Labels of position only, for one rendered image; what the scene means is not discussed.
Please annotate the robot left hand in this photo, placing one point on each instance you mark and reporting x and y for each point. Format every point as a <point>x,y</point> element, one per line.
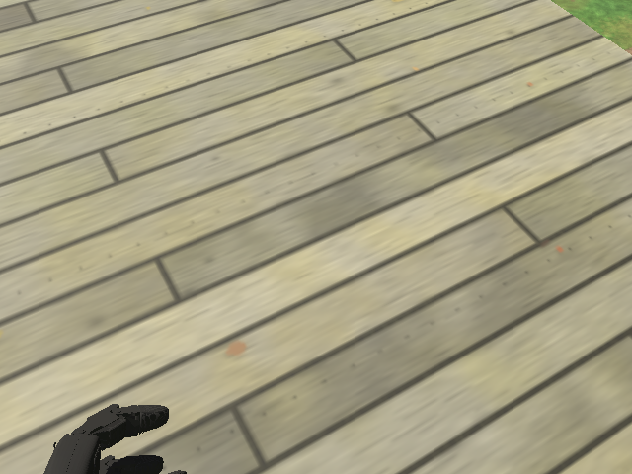
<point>80,451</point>

